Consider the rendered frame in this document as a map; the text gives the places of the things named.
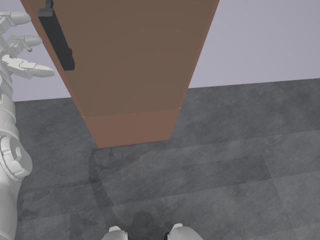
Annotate robot left upper arm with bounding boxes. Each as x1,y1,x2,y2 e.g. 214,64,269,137
0,135,33,240

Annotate left robot forearm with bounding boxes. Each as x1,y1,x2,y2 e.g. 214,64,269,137
0,66,20,141

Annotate right robot thigh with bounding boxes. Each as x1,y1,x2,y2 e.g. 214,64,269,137
167,226,203,240

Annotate robot thigh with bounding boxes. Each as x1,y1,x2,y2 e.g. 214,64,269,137
102,230,128,240
167,226,203,240

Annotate handle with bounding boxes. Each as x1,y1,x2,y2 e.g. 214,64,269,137
38,0,75,71

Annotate left robot thigh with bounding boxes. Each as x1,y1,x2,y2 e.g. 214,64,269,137
102,230,128,240

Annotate robot left hand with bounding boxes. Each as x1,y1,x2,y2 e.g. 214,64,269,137
0,11,55,80

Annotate cupboard door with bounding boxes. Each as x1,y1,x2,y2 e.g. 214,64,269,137
27,0,215,118

